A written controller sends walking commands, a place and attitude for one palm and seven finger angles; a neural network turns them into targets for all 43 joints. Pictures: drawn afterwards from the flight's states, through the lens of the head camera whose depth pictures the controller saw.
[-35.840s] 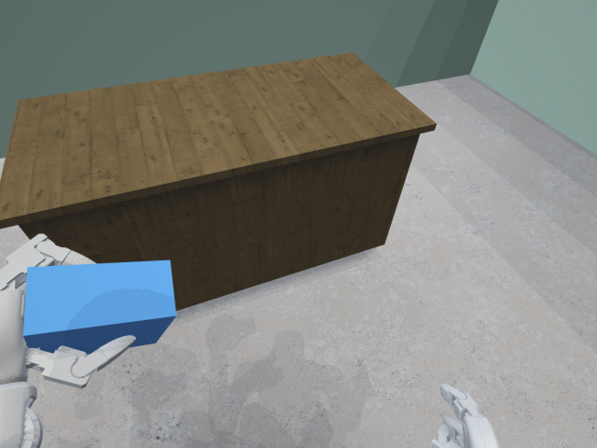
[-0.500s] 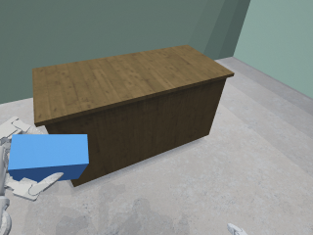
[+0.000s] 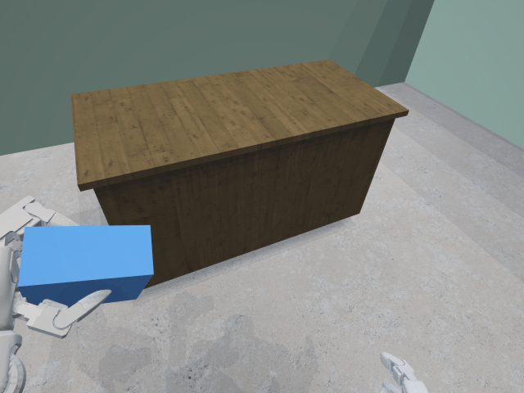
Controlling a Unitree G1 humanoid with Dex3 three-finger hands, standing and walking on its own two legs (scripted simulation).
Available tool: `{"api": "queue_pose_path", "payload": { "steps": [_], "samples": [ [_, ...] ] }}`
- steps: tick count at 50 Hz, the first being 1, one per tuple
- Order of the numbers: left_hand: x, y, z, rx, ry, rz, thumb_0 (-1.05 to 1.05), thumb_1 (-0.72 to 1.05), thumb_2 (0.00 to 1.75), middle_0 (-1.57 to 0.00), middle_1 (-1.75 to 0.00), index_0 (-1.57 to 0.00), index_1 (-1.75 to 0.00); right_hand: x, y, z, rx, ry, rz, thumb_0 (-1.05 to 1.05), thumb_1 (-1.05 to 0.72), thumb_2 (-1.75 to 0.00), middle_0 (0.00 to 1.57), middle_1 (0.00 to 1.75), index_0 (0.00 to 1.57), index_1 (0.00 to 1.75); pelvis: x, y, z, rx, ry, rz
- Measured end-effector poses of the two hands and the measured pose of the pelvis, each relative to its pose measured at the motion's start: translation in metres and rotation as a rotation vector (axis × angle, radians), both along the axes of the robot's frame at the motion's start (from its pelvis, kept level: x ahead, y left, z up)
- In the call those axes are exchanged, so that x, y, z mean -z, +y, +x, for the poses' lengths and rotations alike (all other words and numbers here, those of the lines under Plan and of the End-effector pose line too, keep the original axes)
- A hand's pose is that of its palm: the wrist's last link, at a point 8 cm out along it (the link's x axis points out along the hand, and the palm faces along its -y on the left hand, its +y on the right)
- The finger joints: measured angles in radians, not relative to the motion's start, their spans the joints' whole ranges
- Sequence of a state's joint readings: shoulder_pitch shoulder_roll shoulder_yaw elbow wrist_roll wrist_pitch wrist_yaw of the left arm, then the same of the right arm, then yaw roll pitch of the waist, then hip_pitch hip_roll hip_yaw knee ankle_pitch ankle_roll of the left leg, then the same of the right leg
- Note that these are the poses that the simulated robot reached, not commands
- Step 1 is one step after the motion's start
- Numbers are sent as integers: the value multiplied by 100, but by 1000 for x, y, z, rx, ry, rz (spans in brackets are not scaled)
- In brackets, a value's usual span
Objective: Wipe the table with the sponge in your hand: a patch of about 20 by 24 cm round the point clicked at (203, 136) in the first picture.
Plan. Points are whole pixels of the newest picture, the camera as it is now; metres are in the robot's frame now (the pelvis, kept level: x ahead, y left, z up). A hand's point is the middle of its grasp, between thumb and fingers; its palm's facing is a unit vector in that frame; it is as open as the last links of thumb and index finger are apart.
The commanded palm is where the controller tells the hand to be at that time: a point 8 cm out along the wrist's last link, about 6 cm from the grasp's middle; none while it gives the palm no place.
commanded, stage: stop stepping back and stand still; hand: left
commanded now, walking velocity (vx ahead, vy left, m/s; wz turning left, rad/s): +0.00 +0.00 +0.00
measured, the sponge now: (108, 267) +0.23 +0.20 +0.15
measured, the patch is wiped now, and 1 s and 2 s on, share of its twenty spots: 1.00 1.00 1.00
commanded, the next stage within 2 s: stand and wait in 0.52 s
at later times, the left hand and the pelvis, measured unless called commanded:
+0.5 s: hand (55, 250) +0.23 +0.26 +0.17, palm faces +0.40 -0.87 -0.30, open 9.9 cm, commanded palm +0.19 +0.29 +0.20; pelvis +0.03 +0.01 +0.02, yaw +0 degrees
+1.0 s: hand (51, 258) +0.23 +0.26 +0.17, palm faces +0.41 -0.86 -0.31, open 9.9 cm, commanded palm +0.18 +0.29 +0.20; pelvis +0.02 +0.01 +0.02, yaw +0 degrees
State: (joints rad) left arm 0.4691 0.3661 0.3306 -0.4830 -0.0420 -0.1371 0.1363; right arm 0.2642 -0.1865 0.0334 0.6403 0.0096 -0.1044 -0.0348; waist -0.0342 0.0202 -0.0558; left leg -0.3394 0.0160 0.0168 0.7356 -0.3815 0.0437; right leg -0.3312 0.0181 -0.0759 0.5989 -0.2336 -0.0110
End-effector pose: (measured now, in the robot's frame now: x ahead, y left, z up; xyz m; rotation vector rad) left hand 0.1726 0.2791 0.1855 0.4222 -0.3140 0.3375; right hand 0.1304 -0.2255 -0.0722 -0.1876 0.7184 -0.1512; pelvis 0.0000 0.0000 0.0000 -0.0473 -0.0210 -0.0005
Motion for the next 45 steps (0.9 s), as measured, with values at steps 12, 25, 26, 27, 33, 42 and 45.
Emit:
{"api": "queue_pose_path", "payload": {
  "steps": [12,25,26,27,33,42,45],
  "samples": [
    [2,26,7,-79,17,-45,0,-49,106,-77,-136,-75,-136,-14,10,25,-1,19,-48,2,-91,-90,20,30,20,30,-13,14,13,-10,7,27],
    [3,18,22,-37,38,-72,0,-49,106,-77,-136,-75,-136,-41,19,79,-47,-85,-46,1,-91,-90,20,30,20,30,-18,14,28,-3,18,23],
    [3,19,22,-41,37,-72,0,-49,106,-77,-136,-75,-136,-42,19,81,-48,-87,-46,1,-91,-90,20,30,20,30,-18,14,28,-3,18,22],
    [2,19,21,-45,36,-72,0,-49,106,-77,-136,-75,-136,-42,19,82,-50,-87,-46,1,-91,-90,20,30,20,30,-18,14,28,-3,18,22],
    [3,20,20,-68,39,-89,0,-49,106,-77,-136,-75,-136,-41,17,80,-53,-74,-48,1,-91,-90,20,30,20,30,-19,13,28,-5,17,20],
    [6,17,17,-63,63,-89,0,-49,106,-76,-136,-75,-136,-33,11,60,-33,-25,-53,2,-91,-90,20,30,20,30,-20,11,24,-7,19,20],
    [5,17,15,-60,64,-80,0,-49,106,-76,-136,-75,-136,-31,9,53,-26,-12,-54,2,-91,-90,20,30,20,30,-20,11,22,-8,19,21]
  ]
}}
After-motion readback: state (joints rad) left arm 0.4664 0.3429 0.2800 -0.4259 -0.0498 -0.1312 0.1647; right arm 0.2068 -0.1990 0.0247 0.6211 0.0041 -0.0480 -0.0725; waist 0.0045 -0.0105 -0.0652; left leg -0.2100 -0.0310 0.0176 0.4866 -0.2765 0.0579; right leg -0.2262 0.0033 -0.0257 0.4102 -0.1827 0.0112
